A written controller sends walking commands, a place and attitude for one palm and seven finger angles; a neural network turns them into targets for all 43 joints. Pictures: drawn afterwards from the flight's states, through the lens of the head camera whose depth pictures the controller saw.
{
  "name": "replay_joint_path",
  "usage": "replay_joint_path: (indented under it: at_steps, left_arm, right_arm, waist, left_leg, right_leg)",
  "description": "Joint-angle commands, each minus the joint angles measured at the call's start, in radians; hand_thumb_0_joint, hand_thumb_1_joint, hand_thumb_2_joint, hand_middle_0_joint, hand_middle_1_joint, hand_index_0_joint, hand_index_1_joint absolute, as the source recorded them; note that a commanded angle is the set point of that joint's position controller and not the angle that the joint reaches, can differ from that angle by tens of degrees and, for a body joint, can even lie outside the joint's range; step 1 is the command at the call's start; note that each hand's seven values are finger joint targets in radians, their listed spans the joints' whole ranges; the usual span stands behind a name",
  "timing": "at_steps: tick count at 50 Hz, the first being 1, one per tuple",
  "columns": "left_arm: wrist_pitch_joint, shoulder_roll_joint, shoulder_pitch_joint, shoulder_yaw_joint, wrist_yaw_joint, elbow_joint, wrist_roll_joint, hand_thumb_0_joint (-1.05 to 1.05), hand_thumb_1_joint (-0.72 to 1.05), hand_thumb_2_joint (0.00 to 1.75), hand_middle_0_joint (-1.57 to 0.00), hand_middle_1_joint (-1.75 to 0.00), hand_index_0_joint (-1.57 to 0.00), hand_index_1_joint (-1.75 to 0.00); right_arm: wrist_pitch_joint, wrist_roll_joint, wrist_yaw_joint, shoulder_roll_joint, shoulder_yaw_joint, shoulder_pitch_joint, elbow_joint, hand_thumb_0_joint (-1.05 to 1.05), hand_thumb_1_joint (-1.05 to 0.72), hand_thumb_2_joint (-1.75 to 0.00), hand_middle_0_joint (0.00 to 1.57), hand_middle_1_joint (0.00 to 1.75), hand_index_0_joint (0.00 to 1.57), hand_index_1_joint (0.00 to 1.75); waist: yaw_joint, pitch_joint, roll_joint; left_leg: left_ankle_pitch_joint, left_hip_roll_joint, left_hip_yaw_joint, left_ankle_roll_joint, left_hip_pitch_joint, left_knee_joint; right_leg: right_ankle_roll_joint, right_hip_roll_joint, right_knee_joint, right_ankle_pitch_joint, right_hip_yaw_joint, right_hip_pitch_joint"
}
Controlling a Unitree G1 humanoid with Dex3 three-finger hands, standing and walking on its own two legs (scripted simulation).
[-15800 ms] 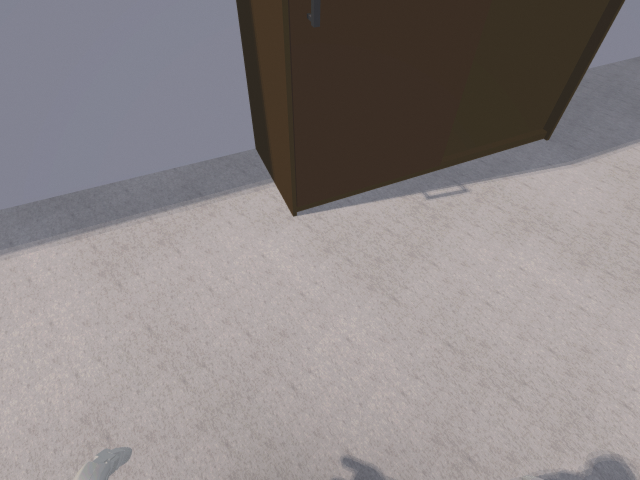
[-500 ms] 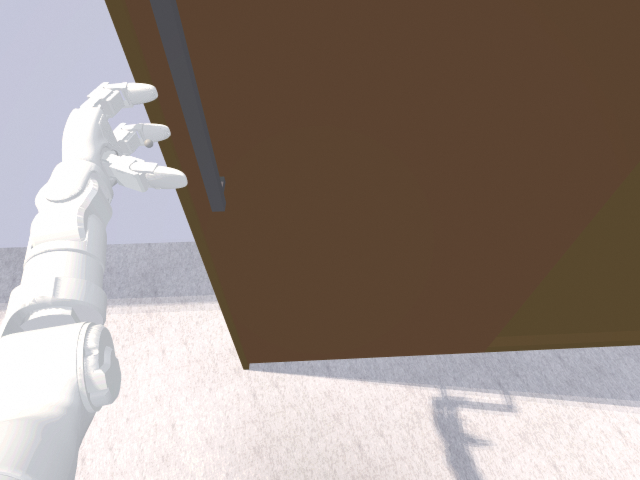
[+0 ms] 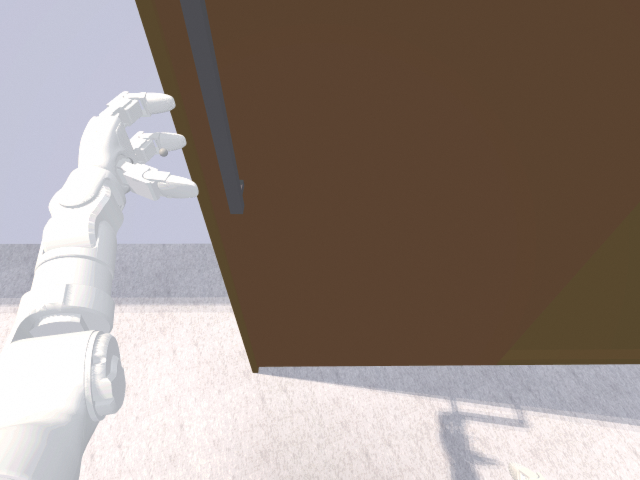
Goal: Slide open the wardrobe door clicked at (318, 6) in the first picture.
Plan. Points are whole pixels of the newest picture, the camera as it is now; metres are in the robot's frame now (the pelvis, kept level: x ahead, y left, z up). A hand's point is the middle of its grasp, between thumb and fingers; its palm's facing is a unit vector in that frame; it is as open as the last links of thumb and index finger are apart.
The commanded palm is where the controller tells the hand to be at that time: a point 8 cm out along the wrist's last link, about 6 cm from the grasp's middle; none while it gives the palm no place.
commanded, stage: move the hooked fingers beside the handle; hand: left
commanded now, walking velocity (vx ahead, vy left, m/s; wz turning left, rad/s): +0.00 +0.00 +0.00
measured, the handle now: (221, 115) +0.53 +0.14 +0.19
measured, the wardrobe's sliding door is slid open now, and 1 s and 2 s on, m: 0.00 0.00 0.00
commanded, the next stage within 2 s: feel for the door with the fingertips in 0.20 s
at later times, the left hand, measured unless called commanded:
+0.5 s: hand (183, 152) +0.47 +0.18 +0.17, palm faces +0.03 -1.00 -0.02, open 14.0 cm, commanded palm +0.44 +0.23 +0.18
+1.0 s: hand (187, 151) +0.45 +0.17 +0.19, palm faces +0.07 -1.00 -0.01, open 14.0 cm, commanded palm +0.44 +0.22 +0.18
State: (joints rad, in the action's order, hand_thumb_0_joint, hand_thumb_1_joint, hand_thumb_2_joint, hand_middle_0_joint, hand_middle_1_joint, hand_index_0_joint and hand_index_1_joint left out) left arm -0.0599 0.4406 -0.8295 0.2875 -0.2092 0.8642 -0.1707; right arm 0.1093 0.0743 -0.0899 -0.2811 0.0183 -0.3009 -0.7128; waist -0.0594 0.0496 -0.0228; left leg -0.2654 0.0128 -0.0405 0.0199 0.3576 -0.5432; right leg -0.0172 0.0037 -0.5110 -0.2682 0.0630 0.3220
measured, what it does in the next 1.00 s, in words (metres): stands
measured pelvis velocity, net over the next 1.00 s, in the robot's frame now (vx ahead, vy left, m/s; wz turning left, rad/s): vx -0.01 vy -0.01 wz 0.01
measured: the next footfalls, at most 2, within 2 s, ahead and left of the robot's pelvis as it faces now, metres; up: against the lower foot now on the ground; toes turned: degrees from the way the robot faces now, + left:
none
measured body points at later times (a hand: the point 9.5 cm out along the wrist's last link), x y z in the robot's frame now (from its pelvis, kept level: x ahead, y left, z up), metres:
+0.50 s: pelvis +0.01 +0.00 +0.00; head +0.04 +0.00 +0.45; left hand +0.46 +0.23 +0.18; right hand +0.05 -0.27 -0.12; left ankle +0.01 +0.11 -0.73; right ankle -0.01 -0.11 -0.73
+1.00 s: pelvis -0.01 -0.01 +0.00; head +0.01 -0.01 +0.45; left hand +0.44 +0.22 +0.19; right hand +0.09 -0.27 -0.11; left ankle +0.01 +0.11 -0.73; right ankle -0.01 -0.11 -0.73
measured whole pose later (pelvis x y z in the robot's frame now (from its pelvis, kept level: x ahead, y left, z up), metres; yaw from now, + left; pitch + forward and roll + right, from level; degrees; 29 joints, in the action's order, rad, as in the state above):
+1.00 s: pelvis -0.01 -0.01 +0.00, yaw +0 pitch +4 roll +0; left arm -0.05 0.40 -0.90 0.26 -0.12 0.94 -0.14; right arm 0.10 0.06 -0.08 -0.27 0.03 -0.28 -0.72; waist -0.06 0.04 -0.02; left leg -0.25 0.02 -0.03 0.01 0.36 -0.54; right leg -0.03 0.01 -0.52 -0.26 0.07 0.33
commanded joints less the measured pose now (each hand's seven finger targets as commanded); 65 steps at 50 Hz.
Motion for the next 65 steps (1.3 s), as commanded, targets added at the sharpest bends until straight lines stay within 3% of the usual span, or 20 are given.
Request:
replay_joint_path:
  at_steps: [1, 6, 10, 11, 15, 16, 22, 25, 28, 33, 35, 37, 38, 40, 46, 50, 53, 60, 63, 65]
  left_arm:
    - [0.044, 0.257, -0.507, 0.061, 0.020, -0.116, 0.006, 0.00, -0.50, 0.30, -0.30, -1.20, -0.30, -1.20]
    - [0.141, 0.266, -0.574, 0.048, 0.049, -0.222, 0.042, 0.00, -0.50, 0.30, -0.30, -1.20, -0.30, -1.20]
    - [0.172, 0.258, -0.585, 0.047, 0.028, -0.245, 0.019, 0.00, -0.50, 0.30, -0.30, -1.20, -0.30, -1.20]
    - [0.165, 0.250, -0.594, 0.039, 0.023, -0.245, 0.014, 0.00, -0.50, 0.30, -0.30, -1.20, -0.30, -1.20]
    - [0.102, 0.277, -0.512, 0.078, 0.019, -0.106, 0.020, 0.00, -0.50, 0.30, -0.30, -1.20, -0.30, -1.20]
    - [0.088, 0.244, -0.504, 0.053, 0.019, -0.101, 0.022, 0.00, -0.50, 0.30, -0.30, -1.20, -0.30, -1.20]
    - [0.094, 0.150, -0.452, 0.008, 0.037, -0.278, 0.006, 0.00, -0.50, 0.30, -0.30, -1.20, -0.30, -1.20]
    - [0.091, 0.160, -0.436, 0.033, 0.055, -0.310, -0.007, 0.00, -0.50, 0.30, -0.30, -1.20, -0.30, -1.20]
    - [0.076, 0.152, -0.411, 0.046, 0.089, -0.357, 0.004, 0.00, -0.50, 0.30, -0.30, -1.20, -0.30, -1.20]
    - [0.045, 0.134, -0.426, 0.028, 0.140, -0.365, 0.036, 0.00, -0.50, 0.30, -0.30, -1.20, -0.30, -1.20]
    - [0.049, 0.173, -0.447, 0.049, 0.146, -0.379, 0.043, 0.00, -0.50, 0.30, -0.30, -1.20, -0.30, -1.20]
    - [0.055, 0.168, -0.455, 0.049, 0.143, -0.359, 0.038, 0.00, -0.50, 0.30, -0.30, -1.20, -0.30, -1.20]
    - [0.056, 0.127, -0.480, 0.007, 0.133, -0.353, 0.033, 0.00, -0.50, 0.30, -0.30, -1.20, -0.30, -1.20]
    - [0.058, 0.173, -0.489, 0.036, 0.123, -0.281, 0.035, 0.00, -0.50, 0.30, -0.30, -1.20, -0.30, -1.20]
    - [0.065, 0.120, -0.563, -0.032, 0.082, -0.154, 0.029, 0.00, -0.50, 0.30, -0.30, -1.20, -0.30, -1.20]
    - [0.102, 0.188, -0.620, 0.015, 0.074, -0.098, 0.023, 0.00, -0.50, 0.30, -0.30, -1.20, -0.30, -1.20]
    - [0.147, 0.140, -0.676, -0.028, 0.070, -0.098, 0.028, 0.00, -0.50, 0.30, -0.30, -1.20, -0.30, -1.20]
    - [0.192, 0.289, -0.673, 0.086, 0.090, -0.022, 0.053, 0.00, -0.50, 0.30, -0.30, -1.20, -0.30, -1.20]
    - [0.185, 0.263, -0.687, 0.055, 0.095, 0.032, 0.074, 0.00, -0.50, 0.30, -0.30, -1.20, -0.30, -1.20]
    - [0.197, 0.311, -0.684, 0.099, 0.098, -0.004, 0.077, 0.00, -0.50, 0.30, -0.30, -1.20, -0.30, -1.20]
  right_arm:
    - [0.031, -0.004, -0.013, -0.157, -0.047, -0.036, 0.088, 0.00, -0.90, -0.90, 0.20, 0.30, 0.20, 0.30]
    - [0.040, -0.017, -0.001, -0.145, -0.050, -0.045, 0.105, 0.00, -0.90, -0.90, 0.20, 0.30, 0.20, 0.30]
    - [0.046, -0.014, -0.007, -0.148, -0.055, -0.054, 0.101, 0.00, -0.90, -0.90, 0.20, 0.30, 0.20, 0.30]
    - [0.047, -0.011, -0.007, -0.147, -0.054, -0.049, 0.098, 0.00, -0.90, -0.90, 0.20, 0.30, 0.20, 0.30]
    - [0.036, -0.010, -0.009, -0.157, -0.052, -0.071, 0.081, 0.00, -0.90, -0.90, 0.20, 0.30, 0.20, 0.30]
    - [0.035, -0.008, -0.007, -0.153, -0.051, -0.067, 0.086, 0.00, -0.90, -0.90, 0.20, 0.30, 0.20, 0.30]
    - [0.039, -0.011, 0.007, -0.140, -0.067, -0.067, 0.105, 0.00, -0.90, -0.90, 0.20, 0.30, 0.20, 0.30]
    - [0.038, -0.013, 0.006, -0.145, -0.069, -0.066, 0.098, 0.00, -0.90, -0.90, 0.20, 0.30, 0.20, 0.30]
    - [0.035, -0.012, 0.007, -0.131, -0.067, -0.043, 0.101, 0.00, -0.90, -0.90, 0.20, 0.30, 0.20, 0.30]
    - [0.027, -0.015, 0.009, -0.121, -0.058, -0.010, 0.101, 0.00, -0.90, -0.90, 0.20, 0.30, 0.20, 0.30]
    - [0.021, -0.019, 0.002, -0.128, -0.058, -0.006, 0.103, 0.00, -0.90, -0.90, 0.20, 0.30, 0.20, 0.30]
    - [0.023, -0.017, -0.004, -0.122, -0.055, 0.001, 0.103, 0.00, -0.90, -0.90, 0.20, 0.30, 0.20, 0.30]
    - [0.025, -0.015, -0.004, -0.117, -0.049, 0.014, 0.105, 0.00, -0.90, -0.90, 0.20, 0.30, 0.20, 0.30]
    - [0.023, -0.018, -0.009, -0.128, -0.048, 0.003, 0.093, 0.00, -0.90, -0.90, 0.20, 0.30, 0.20, 0.30]
    - [0.026, -0.010, -0.007, -0.128, -0.042, -0.003, 0.085, 0.00, -0.90, -0.90, 0.20, 0.30, 0.20, 0.30]
    - [0.033, -0.015, -0.008, -0.140, -0.045, -0.028, 0.073, 0.00, -0.90, -0.90, 0.20, 0.30, 0.20, 0.30]
    - [0.048, -0.016, -0.002, -0.132, -0.047, -0.042, 0.068, 0.00, -0.90, -0.90, 0.20, 0.30, 0.20, 0.30]
    - [0.053, -0.027, 0.005, -0.151, -0.053, -0.091, 0.047, 0.00, -0.90, -0.90, 0.20, 0.30, 0.20, 0.30]
    - [0.053, -0.026, 0.012, -0.148, -0.052, -0.103, 0.042, 0.00, -0.90, -0.90, 0.20, 0.30, 0.20, 0.30]
    - [0.053, -0.032, 0.013, -0.157, -0.060, -0.118, 0.047, 0.00, -0.90, -0.90, 0.20, 0.30, 0.20, 0.30]
  waist:
    - [-0.030, 0.236, 0.032]
    - [-0.023, 0.354, -0.064]
    - [-0.029, 0.410, -0.040]
    - [-0.030, 0.404, -0.064]
    - [-0.021, 0.309, -0.011]
    - [-0.026, 0.302, -0.004]
    - [-0.011, 0.393, -0.057]
    - [-0.005, 0.374, 0.002]
    - [0.012, 0.364, -0.016]
    - [0.006, 0.295, -0.029]
    - [0.004, 0.315, -0.005]
    - [0.002, 0.322, 0.030]
    - [-0.009, 0.294, 0.006]
    - [-0.014, 0.272, 0.045]
    - [-0.042, 0.239, 0.007]
    - [-0.044, 0.279, 0.028]
    - [-0.058, 0.303, 0.004]
    - [-0.039, 0.367, 0.000]
    - [-0.058, 0.308, -0.010]
    - [-0.043, 0.363, -0.010]
  left_leg:
    - [0.185, -0.009, 0.062, 0.012, -0.136, 0.039]
    - [0.259, -0.007, 0.071, 0.005, -0.207, 0.013]
    - [0.309, -0.001, 0.077, 0.004, -0.248, 0.005]
    - [0.305, 0.000, 0.078, 0.003, -0.251, 0.009]
    - [0.262, -0.006, 0.069, 0.007, -0.164, 0.024]
    - [0.260, -0.006, 0.065, 0.007, -0.153, 0.027]
    - [0.400, 0.004, 0.068, 0.002, -0.258, 0.007]
    - [0.403, 0.005, 0.067, 0.006, -0.244, 0.011]
    - [0.387, 0.002, 0.059, 0.004, -0.231, 0.029]
    - [0.311, -0.004, 0.045, 0.008, -0.202, 0.041]
    - [0.296, -0.005, 0.045, 0.011, -0.211, 0.044]
    - [0.277, -0.006, 0.045, 0.013, -0.207, 0.049]
    - [0.260, -0.007, 0.040, 0.013, -0.203, 0.050]
    - [0.225, -0.008, 0.042, 0.015, -0.184, 0.051]
    - [0.171, -0.015, 0.046, 0.013, -0.163, 0.043]
    - [0.146, -0.020, 0.052, 0.015, -0.139, 0.031]
    - [0.139, -0.020, 0.058, 0.013, -0.149, 0.022]
    - [0.155, -0.021, 0.057, 0.014, -0.107, 0.012]
    - [0.122, -0.017, 0.053, 0.012, -0.076, 0.016]
    - [0.160, -0.017, 0.056, 0.013, -0.095, 0.012]
  right_leg:
    - [0.000, 0.010, 0.055, 0.228, -0.044, -0.012]
    - [-0.009, 0.017, 0.024, 0.270, -0.049, -0.028]
    - [-0.009, 0.026, 0.017, 0.304, -0.044, -0.049]
    - [-0.008, 0.026, 0.021, 0.302, -0.045, -0.039]
    - [-0.008, 0.025, 0.032, 0.284, -0.035, -0.044]
    - [-0.005, 0.022, 0.033, 0.290, -0.036, -0.042]
    - [-0.008, 0.031, 0.027, 0.367, -0.037, -0.064]
    - [-0.007, 0.035, 0.031, 0.374, -0.033, -0.081]
    - [-0.008, 0.033, 0.032, 0.375, -0.031, -0.103]
    - [-0.007, 0.028, 0.048, 0.337, -0.039, -0.092]
    - [-0.006, 0.026, 0.051, 0.328, -0.042, -0.110]
    - [-0.004, 0.025, 0.056, 0.325, -0.045, -0.116]
    - [-0.002, 0.023, 0.060, 0.321, -0.049, -0.098]
    - [0.001, 0.020, 0.065, 0.293, -0.052, -0.091]
    - [0.001, 0.011, 0.070, 0.243, -0.055, -0.034]
    - [0.003, 0.008, 0.065, 0.217, -0.065, -0.039]
    - [0.002, 0.012, 0.057, 0.205, -0.063, -0.015]
    - [0.001, 0.014, 0.036, 0.232, -0.070, -0.057]
    - [0.003, 0.016, 0.043, 0.205, -0.069, -0.016]
    - [-0.001, 0.019, 0.033, 0.233, -0.067, -0.046]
